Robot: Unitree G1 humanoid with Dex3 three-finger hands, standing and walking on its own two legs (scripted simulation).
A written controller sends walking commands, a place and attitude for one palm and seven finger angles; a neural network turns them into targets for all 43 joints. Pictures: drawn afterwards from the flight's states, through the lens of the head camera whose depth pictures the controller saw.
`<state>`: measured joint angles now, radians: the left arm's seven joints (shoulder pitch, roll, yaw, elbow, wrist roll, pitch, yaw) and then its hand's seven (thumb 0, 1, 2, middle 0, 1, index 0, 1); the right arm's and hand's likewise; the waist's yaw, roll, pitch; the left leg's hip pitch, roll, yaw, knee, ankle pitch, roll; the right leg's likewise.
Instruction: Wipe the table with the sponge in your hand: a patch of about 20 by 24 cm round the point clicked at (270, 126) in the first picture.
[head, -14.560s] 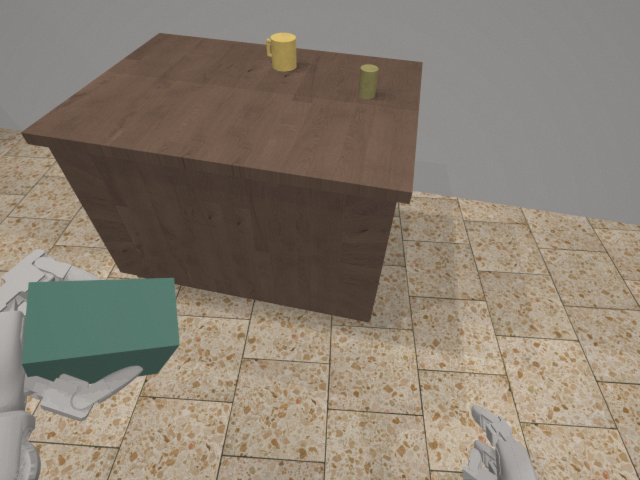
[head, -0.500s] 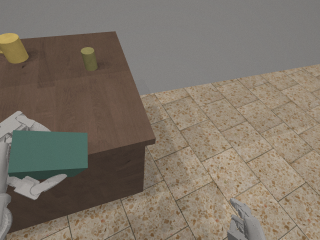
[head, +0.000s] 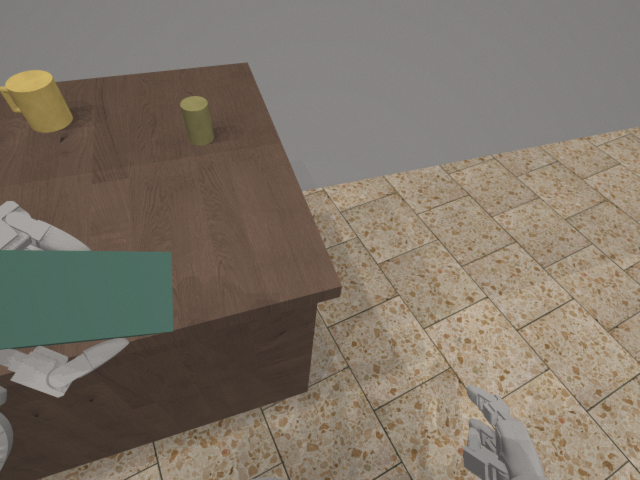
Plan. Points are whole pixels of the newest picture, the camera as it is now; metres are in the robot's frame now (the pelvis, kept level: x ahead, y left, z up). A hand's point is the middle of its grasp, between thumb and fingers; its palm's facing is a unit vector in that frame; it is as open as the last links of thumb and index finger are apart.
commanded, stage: shuffle to correct the standing spot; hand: left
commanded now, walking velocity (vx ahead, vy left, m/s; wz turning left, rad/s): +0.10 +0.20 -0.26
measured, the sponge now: (110, 301) +0.23 +0.21 +0.16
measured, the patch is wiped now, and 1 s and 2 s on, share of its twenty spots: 0.00 0.00 0.00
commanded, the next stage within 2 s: come to a stop and stand still in 1.78 s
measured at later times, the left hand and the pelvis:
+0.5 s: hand (11, 288) +0.23 +0.28 +0.18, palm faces +0.32 -0.84 -0.44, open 10.5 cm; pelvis +0.00 +0.05 +0.01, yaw -5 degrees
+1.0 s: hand out of the picture +0.24 +0.42 +0.18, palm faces +0.38 -0.83 -0.40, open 10.5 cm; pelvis +0.01 +0.18 +0.00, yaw -2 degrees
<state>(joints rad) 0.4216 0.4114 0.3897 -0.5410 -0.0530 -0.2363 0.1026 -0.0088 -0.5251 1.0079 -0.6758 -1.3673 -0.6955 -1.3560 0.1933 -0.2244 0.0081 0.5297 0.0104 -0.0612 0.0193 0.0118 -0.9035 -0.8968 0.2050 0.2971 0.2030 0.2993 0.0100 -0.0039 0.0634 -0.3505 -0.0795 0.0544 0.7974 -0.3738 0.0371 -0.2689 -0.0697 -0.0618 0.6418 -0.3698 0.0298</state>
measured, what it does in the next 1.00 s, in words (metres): steps to the left: right foot, then left foot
